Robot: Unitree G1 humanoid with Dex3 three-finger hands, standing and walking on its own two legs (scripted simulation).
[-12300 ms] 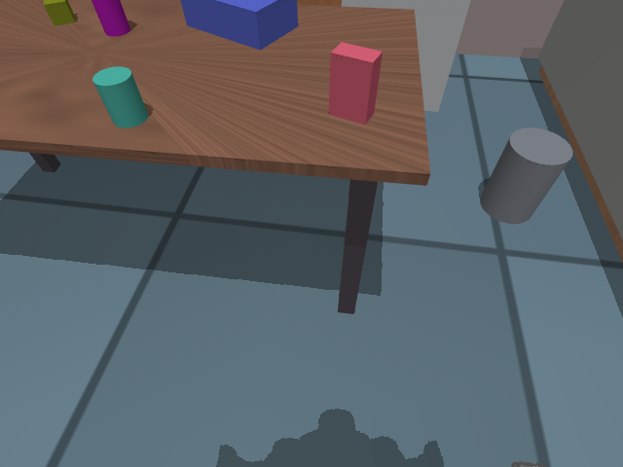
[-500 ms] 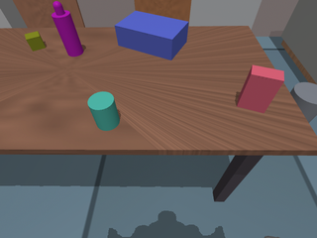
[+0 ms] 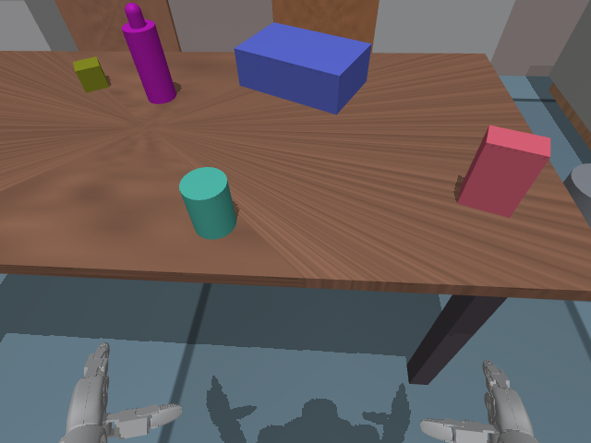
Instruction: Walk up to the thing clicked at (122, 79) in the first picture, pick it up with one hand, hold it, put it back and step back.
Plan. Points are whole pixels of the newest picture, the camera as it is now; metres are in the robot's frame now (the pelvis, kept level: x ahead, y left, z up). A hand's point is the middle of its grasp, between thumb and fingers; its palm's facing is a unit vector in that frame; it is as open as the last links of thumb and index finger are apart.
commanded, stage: rise first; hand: left
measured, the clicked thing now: (209, 204) +0.46 +0.17 +0.03
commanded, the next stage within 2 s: go down in 1.44 s
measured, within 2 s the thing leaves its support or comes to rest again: neither
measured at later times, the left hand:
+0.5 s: hand (98, 357) +0.20 +0.26 +0.05, palm faces +0.31 -0.86 -0.40, open 17.5 cm
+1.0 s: hand (66, 349) +0.18 +0.26 +0.12, palm faces +0.36 -0.82 -0.45, open 17.6 cm
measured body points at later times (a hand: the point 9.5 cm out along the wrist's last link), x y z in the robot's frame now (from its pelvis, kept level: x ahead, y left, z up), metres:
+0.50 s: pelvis +0.01 -0.01 +0.00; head +0.02 -0.02 +0.45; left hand +0.18 +0.30 +0.08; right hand +0.17 -0.27 -0.09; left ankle +0.00 +0.14 -0.74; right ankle +0.01 -0.14 -0.74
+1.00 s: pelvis +0.00 -0.01 +0.00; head +0.00 -0.03 +0.45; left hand +0.16 +0.30 +0.14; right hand +0.18 -0.27 -0.09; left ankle +0.00 +0.14 -0.74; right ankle +0.01 -0.14 -0.74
